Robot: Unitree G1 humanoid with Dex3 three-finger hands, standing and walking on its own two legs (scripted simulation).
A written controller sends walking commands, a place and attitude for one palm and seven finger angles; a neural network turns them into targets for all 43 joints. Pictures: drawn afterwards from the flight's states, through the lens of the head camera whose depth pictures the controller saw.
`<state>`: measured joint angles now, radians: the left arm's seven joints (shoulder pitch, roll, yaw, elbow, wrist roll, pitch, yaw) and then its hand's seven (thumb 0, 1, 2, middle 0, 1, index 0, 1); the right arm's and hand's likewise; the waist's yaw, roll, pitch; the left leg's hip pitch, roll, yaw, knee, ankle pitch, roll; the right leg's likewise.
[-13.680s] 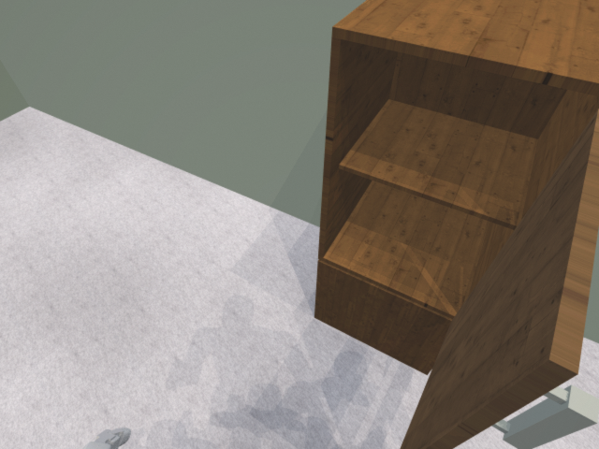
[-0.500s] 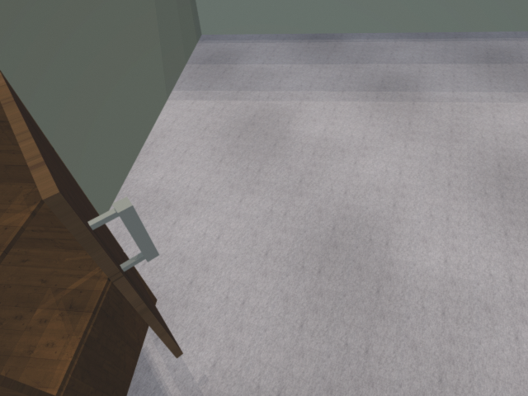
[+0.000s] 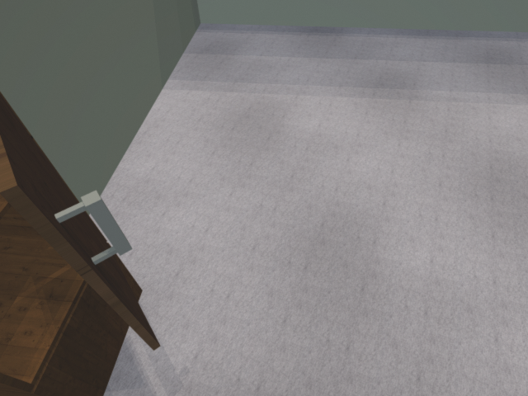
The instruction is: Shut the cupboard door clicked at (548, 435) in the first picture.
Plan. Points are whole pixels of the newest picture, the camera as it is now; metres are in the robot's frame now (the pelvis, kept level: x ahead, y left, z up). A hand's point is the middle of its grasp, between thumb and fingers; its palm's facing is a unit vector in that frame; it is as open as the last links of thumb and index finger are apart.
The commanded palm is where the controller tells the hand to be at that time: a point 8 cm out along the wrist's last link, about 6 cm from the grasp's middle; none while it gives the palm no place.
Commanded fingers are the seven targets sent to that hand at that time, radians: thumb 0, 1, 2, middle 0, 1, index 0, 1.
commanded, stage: shuffle to correct the standing spot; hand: left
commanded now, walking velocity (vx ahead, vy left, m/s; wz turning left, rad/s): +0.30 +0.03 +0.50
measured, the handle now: (96, 232) +0.34 +0.30 +0.05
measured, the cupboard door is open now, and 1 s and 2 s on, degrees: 43 46 47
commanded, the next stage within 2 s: none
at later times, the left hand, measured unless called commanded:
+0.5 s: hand out of the picture +0.14 +0.23 -0.16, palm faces +0.22 -0.96 -0.18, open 7.4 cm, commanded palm none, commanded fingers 0.00 0.90 0.90 -0.20 -0.30 -0.20 -0.30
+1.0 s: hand out of the picture +0.13 +0.13 -0.15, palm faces +0.53 -0.81 -0.26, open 7.3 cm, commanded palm none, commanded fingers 0.00 0.90 0.90 -0.20 -0.30 -0.20 -0.30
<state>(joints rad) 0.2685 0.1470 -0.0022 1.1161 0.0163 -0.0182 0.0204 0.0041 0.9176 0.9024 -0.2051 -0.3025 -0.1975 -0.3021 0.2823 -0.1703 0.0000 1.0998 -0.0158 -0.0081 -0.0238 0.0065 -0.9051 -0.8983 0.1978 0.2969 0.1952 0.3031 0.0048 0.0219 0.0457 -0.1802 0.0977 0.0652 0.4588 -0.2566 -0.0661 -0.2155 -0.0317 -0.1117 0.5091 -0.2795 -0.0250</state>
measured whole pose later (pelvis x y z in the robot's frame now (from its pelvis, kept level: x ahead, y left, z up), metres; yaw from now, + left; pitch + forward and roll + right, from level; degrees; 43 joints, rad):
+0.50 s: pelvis +0.09 +0.03 +0.00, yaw +13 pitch +3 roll +1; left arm 0.16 0.18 0.06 0.97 0.04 -0.02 -0.02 0.00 0.91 0.90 -0.20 -0.30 -0.19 -0.30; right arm 0.39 -0.12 -0.01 1.04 -0.02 -0.08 -0.01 0.01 -0.90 -0.90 0.20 0.30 0.20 0.30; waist -0.02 -0.02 0.04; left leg -0.19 -0.04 0.03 0.40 -0.26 0.04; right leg -0.64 -0.09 -0.03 1.13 -0.27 0.04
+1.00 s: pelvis +0.27 -0.02 +0.01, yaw +30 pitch +1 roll +2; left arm 0.41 0.18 0.05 1.04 0.03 -0.07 0.02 0.00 0.93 0.90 -0.20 -0.30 -0.20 -0.30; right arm 0.13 -0.25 -0.08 0.95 -0.03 0.01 0.03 0.01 -0.91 -0.90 0.19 0.30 0.19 0.30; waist 0.02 0.00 0.05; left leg -0.64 0.10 0.05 1.12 -0.19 0.00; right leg -0.14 -0.04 -0.30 0.37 -0.25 -0.08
